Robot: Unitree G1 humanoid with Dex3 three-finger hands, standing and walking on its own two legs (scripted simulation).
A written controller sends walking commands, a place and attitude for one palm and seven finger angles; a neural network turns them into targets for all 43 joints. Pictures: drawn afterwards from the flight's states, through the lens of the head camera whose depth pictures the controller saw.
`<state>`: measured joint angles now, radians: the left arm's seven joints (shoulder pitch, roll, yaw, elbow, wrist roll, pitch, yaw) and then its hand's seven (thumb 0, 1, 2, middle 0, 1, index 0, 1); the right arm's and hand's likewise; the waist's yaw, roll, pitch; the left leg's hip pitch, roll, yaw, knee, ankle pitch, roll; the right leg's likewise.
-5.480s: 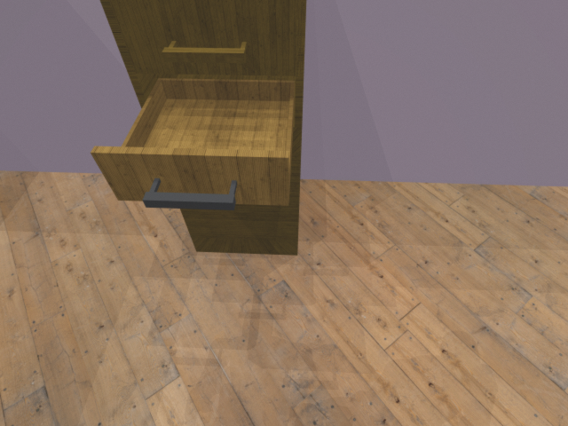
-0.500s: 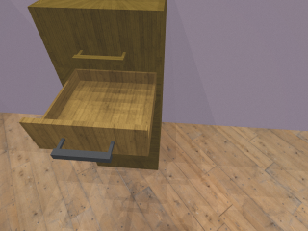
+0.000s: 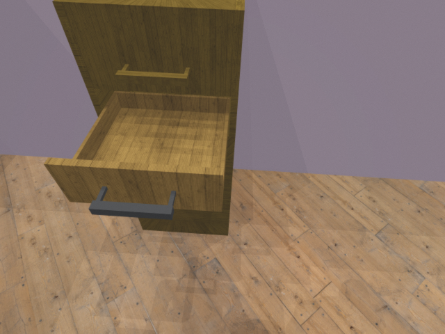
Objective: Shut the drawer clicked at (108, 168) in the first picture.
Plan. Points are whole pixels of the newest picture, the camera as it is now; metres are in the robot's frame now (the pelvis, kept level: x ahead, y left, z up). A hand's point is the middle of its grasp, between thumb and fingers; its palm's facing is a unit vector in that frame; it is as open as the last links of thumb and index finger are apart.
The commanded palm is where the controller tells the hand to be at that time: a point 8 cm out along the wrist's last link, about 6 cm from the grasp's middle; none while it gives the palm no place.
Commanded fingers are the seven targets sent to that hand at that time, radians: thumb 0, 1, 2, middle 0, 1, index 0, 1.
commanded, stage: look again from close up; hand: left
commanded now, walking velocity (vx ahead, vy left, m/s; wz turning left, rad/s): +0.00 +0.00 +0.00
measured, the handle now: (135, 201) +0.39 +0.22 -0.03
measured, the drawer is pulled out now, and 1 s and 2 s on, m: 0.29 0.29 0.29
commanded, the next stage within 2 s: shuffle to correct the standing spot in 0.56 s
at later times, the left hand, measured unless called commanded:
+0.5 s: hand out of the picture -0.01 +0.14 -0.17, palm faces +0.02 -0.99 -0.16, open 7.4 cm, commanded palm none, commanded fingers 0.00 0.90 0.90 -0.20 -0.30 -0.20 -0.30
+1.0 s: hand out of the picture +0.01 +0.18 -0.18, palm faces +0.05 -0.99 -0.16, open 7.4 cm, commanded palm none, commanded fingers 0.00 0.90 0.90 -0.20 -0.30 -0.20 -0.30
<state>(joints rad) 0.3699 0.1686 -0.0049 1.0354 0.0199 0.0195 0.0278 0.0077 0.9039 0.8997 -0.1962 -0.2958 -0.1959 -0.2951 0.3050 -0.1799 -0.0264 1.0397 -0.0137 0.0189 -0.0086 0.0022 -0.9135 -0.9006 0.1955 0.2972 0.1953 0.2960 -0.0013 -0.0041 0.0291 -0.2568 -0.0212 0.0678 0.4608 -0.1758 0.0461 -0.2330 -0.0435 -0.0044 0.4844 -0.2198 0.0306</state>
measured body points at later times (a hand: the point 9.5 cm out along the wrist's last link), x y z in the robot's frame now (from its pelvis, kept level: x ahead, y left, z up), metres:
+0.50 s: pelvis +0.00 -0.01 +0.00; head +0.00 -0.01 +0.45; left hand -0.01 +0.19 -0.16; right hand -0.01 -0.23 -0.16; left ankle +0.05 +0.09 -0.74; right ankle +0.03 -0.14 -0.74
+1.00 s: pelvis +0.04 +0.02 -0.01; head +0.04 +0.03 +0.44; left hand +0.01 +0.23 -0.17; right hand +0.01 -0.21 -0.16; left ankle +0.05 +0.09 -0.74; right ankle +0.03 -0.14 -0.74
